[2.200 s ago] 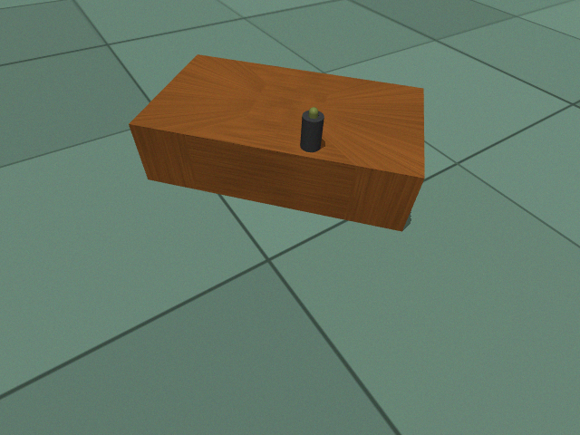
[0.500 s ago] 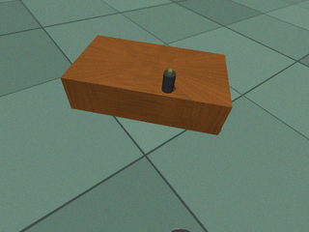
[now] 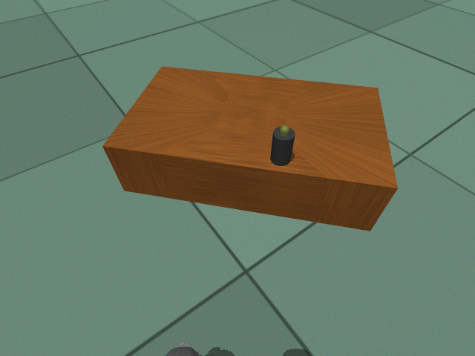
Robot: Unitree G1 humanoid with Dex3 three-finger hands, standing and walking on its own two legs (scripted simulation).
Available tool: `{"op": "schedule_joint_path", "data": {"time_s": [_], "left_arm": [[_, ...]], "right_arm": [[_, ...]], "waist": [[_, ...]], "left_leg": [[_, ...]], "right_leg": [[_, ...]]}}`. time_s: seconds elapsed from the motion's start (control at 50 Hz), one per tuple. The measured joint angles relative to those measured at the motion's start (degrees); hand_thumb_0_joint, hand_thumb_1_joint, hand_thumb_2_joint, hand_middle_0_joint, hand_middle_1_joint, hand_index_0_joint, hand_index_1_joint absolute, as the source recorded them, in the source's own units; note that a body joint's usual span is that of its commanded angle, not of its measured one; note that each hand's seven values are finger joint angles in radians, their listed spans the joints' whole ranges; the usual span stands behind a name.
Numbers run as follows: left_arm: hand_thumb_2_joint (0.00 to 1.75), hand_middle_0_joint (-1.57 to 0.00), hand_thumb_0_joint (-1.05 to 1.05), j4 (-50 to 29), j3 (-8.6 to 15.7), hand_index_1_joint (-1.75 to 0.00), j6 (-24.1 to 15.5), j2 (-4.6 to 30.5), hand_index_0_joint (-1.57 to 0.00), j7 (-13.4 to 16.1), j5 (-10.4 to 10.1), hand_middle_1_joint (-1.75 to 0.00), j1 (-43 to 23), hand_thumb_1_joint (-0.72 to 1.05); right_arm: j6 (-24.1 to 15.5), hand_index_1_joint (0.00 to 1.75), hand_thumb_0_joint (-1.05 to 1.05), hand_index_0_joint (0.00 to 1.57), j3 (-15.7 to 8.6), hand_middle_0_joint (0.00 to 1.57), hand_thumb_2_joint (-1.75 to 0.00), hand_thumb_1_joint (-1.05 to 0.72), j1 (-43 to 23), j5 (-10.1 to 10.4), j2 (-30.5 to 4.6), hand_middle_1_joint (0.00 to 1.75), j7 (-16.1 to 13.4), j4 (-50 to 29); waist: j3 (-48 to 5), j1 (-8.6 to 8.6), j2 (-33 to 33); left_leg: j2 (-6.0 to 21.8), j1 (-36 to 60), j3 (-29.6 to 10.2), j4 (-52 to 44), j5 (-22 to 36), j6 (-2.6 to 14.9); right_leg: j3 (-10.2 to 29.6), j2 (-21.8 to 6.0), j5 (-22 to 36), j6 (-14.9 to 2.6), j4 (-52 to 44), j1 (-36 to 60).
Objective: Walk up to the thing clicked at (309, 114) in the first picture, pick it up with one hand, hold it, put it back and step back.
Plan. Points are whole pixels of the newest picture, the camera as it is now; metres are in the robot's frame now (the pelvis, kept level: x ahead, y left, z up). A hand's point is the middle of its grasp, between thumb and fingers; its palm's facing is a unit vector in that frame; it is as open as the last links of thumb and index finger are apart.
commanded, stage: walk up
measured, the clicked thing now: (282, 143) +0.98 -0.17 -0.35
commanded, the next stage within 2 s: none
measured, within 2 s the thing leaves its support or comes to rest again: neither
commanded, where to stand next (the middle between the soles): +0.33 +0.06 m, yaw -1 degrees
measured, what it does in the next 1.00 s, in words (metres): walks ahead: left foot, then right foot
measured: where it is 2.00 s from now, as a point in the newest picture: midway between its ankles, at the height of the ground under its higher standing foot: outside the picture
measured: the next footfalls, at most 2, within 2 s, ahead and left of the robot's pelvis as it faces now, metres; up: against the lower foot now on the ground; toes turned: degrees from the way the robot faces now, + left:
left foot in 0.10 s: +0.18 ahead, +0.18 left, +0.00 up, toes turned +5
right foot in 0.56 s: +0.28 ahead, -0.05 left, +0.00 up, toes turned -3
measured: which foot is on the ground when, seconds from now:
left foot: up 0.00-0.08, down 0.10-0.58, up 0.60-0.88, down 0.90-1.00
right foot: down 0.00-0.14, up 0.16-0.54, down 0.56-1.00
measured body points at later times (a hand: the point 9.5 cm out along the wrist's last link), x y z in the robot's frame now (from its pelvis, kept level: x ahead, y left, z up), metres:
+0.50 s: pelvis +0.17 +0.07 +0.00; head +0.20 +0.07 +0.45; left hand +0.26 +0.39 -0.11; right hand +0.18 -0.25 -0.11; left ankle +0.14 +0.17 -0.74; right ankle +0.27 -0.06 -0.71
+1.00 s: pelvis +0.25 +0.10 -0.02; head +0.27 +0.12 +0.43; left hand +0.34 +0.40 -0.15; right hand +0.30 -0.23 -0.12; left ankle +0.31 +0.22 -0.74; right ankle +0.27 -0.04 -0.73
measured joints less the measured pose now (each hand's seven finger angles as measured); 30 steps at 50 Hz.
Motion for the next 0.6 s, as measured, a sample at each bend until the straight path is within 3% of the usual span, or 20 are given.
{"op": "schedule_joint_path", "data": {"time_s": [0.1,0.14,0.18,0.24,0.38,0.46,0.54,0.56,0.6], "left_arm": [[0.89,-0.2,0.0,0.31,0.67,-0.31,0.53,2.71,-0.21,-0.02,0.19,-0.3,1.54,0.9],[0.89,-0.2,0.0,1.16,1.2,-0.3,1.28,4.05,-0.21,0.41,0.35,-0.3,1.57,0.9],[0.89,-0.2,0.0,2.25,1.19,-0.3,2.15,3.88,-0.21,1.07,0.01,-0.3,1.36,0.9],[0.89,-0.2,0.0,3.11,0.43,-0.3,2.45,4.03,-0.21,1.32,-0.39,-0.3,0.26,0.91],[0.89,-0.2,0.0,1.78,0.37,-0.3,2.15,3.07,-0.21,-0.13,-0.81,-0.3,-1.71,0.91],[0.89,-0.2,0.0,1.83,0.36,-0.3,2.68,1.86,-0.21,-0.62,-0.08,-0.3,-2.38,0.91],[0.89,-0.2,0.0,1.08,0.5,-0.3,1.9,1.01,-0.21,-0.4,0.04,-0.3,-3.0,0.91],[0.89,-0.2,0.0,0.79,0.58,-0.3,1.45,0.97,-0.21,-0.2,0.09,-0.3,-3.09,0.91],[0.89,-0.2,0.0,0.47,0.79,-0.3,0.84,0.11,-0.21,0.45,0.31,-0.3,-4.09,0.91]], "right_arm": [[-0.6,0.3,0.01,0.2,-0.76,0.2,-0.9,-0.9,0.17,-0.45,-0.05,0.3,0.63,0.72],[-1.45,0.3,0.01,0.2,-0.8,0.2,-0.9,-0.9,-0.18,-0.74,1.03,0.3,0.31,0.87],[-2.37,0.3,0.01,0.2,-0.41,0.2,-0.9,-0.9,0.01,-0.49,1.52,0.3,-0.04,0.05],[-2.51,0.3,0.01,0.2,0.47,0.2,-0.9,-0.9,1.46,0.3,2.83,0.3,-0.68,-0.35],[-2.4,0.3,0.01,0.21,1.92,0.2,-0.9,-0.9,5.39,0.46,3.32,0.3,-1.31,0.06],[-2.22,0.3,0.01,0.21,1.68,0.2,-0.9,-0.9,6.79,0.39,2.43,0.3,-1.5,-0.45],[-1.31,0.3,0.01,0.21,1.71,0.2,-0.9,-0.9,7.53,0.6,1.63,0.3,-1.82,-0.74],[-1.05,0.3,0.01,0.21,1.79,0.2,-0.9,-0.9,7.63,0.82,1.52,0.3,-1.99,-0.78],[-0.27,0.3,0.01,0.21,1.91,0.2,-0.9,-0.9,6.3,1.23,1.6,0.3,-2.58,-0.05]], "waist": [[-1.07,0.45,-1.96],[-0.76,0.36,-5.82],[-0.53,-0.51,-6.19],[-0.22,-1.88,-6.05],[0.56,-2.67,-6.42],[0.7,-3.44,-4.85],[0.49,-3.62,-3.1],[0.43,-3.43,-2.65],[1.31,-2.9,-0.56]], "left_leg": [[-0.39,4.63,2.03,-11.27,4.95,0.31],[-2.83,5.39,4.56,-8.72,3.39,-0.06],[-2.75,6.02,5.4,-6.47,0.43,0.37],[-2.35,9.19,5.29,-8.71,-0.4,1.17],[-4.98,16.83,6.88,-17.01,0.0,2.36],[-5.91,19.53,7.59,-17.81,-1.97,2.39],[-5.99,20.21,7.93,-13.95,-6.44,1.62],[-5.7,19.82,7.88,-11.41,-8.32,1.41],[-4.48,17.0,5.71,-2.5,-10.77,2.04]], "right_leg": [[0.05,-1.44,-6.62,2.03,5.43,0.7],[2.32,-4.48,-9.68,-0.01,13.06,-1.45],[5.16,-2.35,-11.62,-1.57,25.4,-6.5],[4.79,0.36,-10.79,-2.48,35.63,-13.19],[2.72,-2.07,-3.0,-0.41,25.15,-19.41],[0.96,-2.5,-0.54,-0.43,16.72,-18.5],[-0.32,-0.9,3.96,-1.4,7.46,-13.91],[-0.38,-0.18,6.64,-1.76,5.0,-12.21],[-1.17,1.33,5.56,-1.97,7.02,-11.73]]}}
